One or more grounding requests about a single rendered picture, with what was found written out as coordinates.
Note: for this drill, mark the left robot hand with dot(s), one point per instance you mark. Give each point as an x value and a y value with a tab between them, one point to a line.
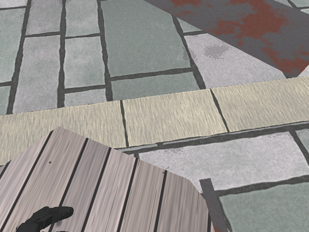
44	217

